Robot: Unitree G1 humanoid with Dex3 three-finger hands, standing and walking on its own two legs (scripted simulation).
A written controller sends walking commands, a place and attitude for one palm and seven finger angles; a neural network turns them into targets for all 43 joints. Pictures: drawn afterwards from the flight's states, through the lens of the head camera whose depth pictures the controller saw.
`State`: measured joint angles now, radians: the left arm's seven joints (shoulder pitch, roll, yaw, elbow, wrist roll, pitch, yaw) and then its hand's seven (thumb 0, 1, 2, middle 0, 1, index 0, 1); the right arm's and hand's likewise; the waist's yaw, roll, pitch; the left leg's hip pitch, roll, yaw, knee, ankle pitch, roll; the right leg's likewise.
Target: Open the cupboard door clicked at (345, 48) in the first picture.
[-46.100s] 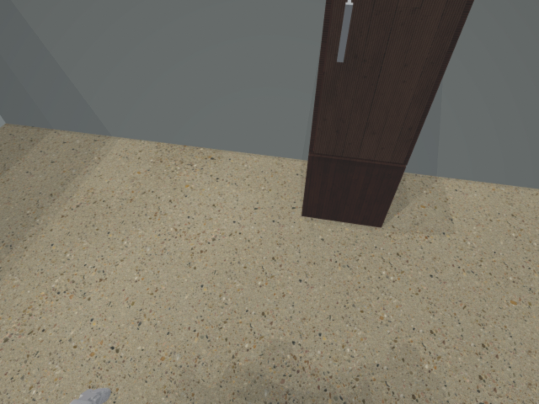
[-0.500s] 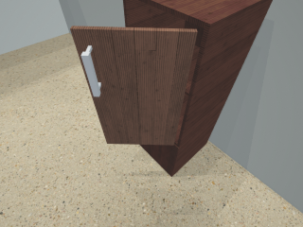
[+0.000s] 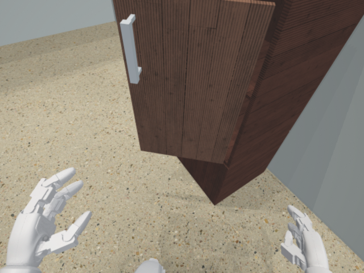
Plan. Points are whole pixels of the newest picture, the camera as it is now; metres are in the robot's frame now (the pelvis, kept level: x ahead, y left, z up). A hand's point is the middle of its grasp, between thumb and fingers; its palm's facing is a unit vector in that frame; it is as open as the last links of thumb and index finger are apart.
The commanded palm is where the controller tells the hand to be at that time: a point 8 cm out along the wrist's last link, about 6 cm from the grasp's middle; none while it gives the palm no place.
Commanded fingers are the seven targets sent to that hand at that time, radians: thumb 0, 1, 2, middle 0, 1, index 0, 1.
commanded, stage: raise the hand with hooked fingers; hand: left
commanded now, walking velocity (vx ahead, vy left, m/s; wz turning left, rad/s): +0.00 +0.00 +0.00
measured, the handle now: (133, 50) +0.57 +0.20 +0.18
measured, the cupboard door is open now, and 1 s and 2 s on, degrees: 47 47 47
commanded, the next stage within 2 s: move the hooked fingers beside the handle in 1.54 s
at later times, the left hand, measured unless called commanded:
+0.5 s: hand (65, 176) +0.25 +0.25 +0.11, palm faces -0.07 -1.00 -0.07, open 12.5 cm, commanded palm +0.23 +0.31 +0.14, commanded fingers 0.00 -0.36 0.36 -0.29 -1.11 -0.29 -1.11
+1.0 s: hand (30, 118) +0.30 +0.29 +0.21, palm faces +0.04 -1.00 -0.09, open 14.0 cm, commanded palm +0.27 +0.34 +0.21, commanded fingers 0.00 -0.50 0.30 -0.30 -1.20 -0.30 -1.20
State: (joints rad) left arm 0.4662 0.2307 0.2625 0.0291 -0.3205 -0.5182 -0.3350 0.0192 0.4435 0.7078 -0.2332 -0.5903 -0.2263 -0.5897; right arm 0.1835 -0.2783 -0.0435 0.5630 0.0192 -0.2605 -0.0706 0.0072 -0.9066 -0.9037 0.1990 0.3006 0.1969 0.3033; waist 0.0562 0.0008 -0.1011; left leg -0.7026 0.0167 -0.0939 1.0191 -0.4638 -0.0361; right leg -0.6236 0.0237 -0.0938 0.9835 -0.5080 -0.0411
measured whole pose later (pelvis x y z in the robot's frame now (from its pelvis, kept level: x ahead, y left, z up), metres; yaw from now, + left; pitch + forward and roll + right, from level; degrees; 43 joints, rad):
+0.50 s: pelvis +0.00 +0.04 +0.03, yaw -2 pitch +5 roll -2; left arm 0.21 0.34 0.28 0.07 -0.32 -0.18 -0.38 0.00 -0.14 0.46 -0.27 -0.96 -0.27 -0.96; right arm 0.30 -0.27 0.02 0.62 0.05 -0.26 -0.10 0.01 -0.90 -0.90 0.20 0.30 0.20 0.30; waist 0.01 0.03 -0.07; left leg -0.53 0.00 -0.03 0.82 -0.38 0.02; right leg -0.46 0.00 -0.03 0.77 -0.40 0.01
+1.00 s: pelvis +0.01 +0.03 +0.05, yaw -1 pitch +0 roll -1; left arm -0.10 0.45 0.43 0.21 -0.33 -0.01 -0.44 -0.01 -0.50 0.31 -0.30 -1.19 -0.30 -1.19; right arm 0.25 -0.25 0.08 0.61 0.06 -0.24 -0.13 0.01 -0.90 -0.90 0.21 0.30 0.20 0.30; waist 0.04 0.04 -0.04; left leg -0.33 0.00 -0.04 0.64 -0.31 0.00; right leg -0.26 0.00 -0.04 0.59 -0.33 0.00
